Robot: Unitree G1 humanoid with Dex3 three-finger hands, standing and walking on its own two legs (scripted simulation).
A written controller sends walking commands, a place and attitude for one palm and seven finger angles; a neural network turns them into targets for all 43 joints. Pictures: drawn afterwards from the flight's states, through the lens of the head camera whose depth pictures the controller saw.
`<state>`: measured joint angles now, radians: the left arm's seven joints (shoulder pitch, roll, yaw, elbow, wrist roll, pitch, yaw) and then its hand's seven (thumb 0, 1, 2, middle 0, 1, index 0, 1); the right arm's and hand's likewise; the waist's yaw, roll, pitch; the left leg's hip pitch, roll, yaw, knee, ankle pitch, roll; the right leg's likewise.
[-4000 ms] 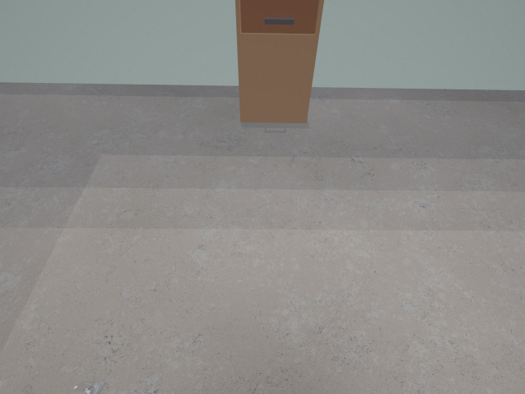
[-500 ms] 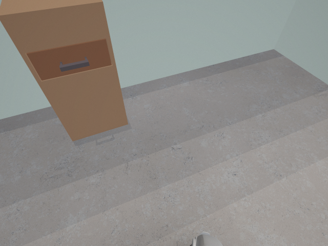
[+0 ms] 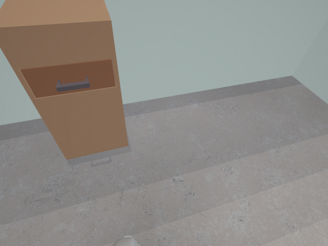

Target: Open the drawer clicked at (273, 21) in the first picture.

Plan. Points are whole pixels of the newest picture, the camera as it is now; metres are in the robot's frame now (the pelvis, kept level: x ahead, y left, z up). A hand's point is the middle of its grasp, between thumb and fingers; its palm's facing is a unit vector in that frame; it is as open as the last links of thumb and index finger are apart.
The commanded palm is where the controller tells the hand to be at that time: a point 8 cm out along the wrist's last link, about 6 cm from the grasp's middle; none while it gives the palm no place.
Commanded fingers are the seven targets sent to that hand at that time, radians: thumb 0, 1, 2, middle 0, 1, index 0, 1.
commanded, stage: turn to face it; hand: left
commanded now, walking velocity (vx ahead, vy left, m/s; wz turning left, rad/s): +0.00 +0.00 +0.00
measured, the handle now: (73, 83) +0.79 +0.49 -0.12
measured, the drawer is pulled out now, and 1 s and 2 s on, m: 0.00 0.00 0.00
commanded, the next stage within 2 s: take the last steps up to it in 0.68 s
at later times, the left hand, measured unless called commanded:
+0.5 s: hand (93, 229) +0.19 +0.21 -0.16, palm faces +0.18 -0.95 -0.25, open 7.4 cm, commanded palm none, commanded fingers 0.00 0.90 0.90 -0.20 -0.30 -0.20 -0.30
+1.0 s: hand out of the picture +0.03 +0.19 -0.18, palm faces +0.43 -0.87 -0.23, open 7.4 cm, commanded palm none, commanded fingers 0.00 0.90 0.90 -0.20 -0.30 -0.20 -0.30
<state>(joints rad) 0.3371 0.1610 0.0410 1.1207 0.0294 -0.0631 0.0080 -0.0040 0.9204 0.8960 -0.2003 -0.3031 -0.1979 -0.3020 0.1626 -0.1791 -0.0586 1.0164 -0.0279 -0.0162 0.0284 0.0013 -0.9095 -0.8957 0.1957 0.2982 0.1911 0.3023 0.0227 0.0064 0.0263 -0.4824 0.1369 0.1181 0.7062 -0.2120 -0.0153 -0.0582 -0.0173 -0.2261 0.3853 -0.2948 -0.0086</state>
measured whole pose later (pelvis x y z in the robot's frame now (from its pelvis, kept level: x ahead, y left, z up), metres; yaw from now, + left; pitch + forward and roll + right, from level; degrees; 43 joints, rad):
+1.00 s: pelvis +0.13 +0.01 -0.01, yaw +22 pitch +0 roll +0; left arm 0.33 0.22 0.05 1.05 0.02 0.01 0.01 0.00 0.91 0.90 -0.20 -0.30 -0.20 -0.30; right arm 0.14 -0.22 -0.04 0.98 -0.03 0.02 0.01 0.00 -0.91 -0.90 0.20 0.30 0.19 0.30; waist 0.04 -0.02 0.05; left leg -0.21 0.03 0.10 0.54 -0.33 0.01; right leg -0.22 -0.12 -0.23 0.58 -0.35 0.02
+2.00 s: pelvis +0.37 +0.12 +0.00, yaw +22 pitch -1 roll +0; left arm 0.31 0.16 0.03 1.13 0.02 0.01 0.02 0.00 0.91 0.90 -0.20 -0.30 -0.20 -0.30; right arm 0.19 -0.15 -0.02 1.05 -0.03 -0.02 -0.04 0.00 -0.94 -0.89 0.20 0.30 0.20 0.30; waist 0.02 -0.04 0.06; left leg -0.26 0.04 0.16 0.49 -0.22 0.04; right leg -0.31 -0.06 -0.06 0.84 -0.47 0.01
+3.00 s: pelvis +0.37 +0.09 +0.00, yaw +22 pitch +0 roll +0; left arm 0.27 0.19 0.02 1.13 0.02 0.02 0.02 0.00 0.91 0.90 -0.20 -0.30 -0.19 -0.30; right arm 0.23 -0.17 -0.01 1.09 -0.02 0.02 -0.03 0.00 -0.93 -0.89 0.20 0.30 0.20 0.30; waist 0.04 -0.01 0.03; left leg -0.12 0.02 0.02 0.43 -0.31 -0.01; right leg -0.25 -0.05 -0.06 0.45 -0.20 0.02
